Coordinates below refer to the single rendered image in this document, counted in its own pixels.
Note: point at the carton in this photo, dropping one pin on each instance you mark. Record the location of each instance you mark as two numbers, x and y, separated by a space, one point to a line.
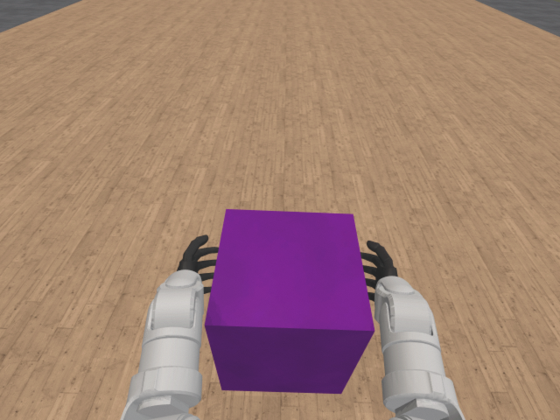
289 308

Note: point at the left robot hand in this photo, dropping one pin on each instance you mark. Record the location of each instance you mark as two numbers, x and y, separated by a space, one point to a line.
193 254

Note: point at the right robot hand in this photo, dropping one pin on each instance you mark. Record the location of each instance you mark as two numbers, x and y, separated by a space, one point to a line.
382 261

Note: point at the robot left forearm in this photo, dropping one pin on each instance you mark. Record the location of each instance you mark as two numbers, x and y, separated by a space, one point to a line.
168 380

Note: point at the robot right forearm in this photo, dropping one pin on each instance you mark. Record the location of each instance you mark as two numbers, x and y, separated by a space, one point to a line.
414 384

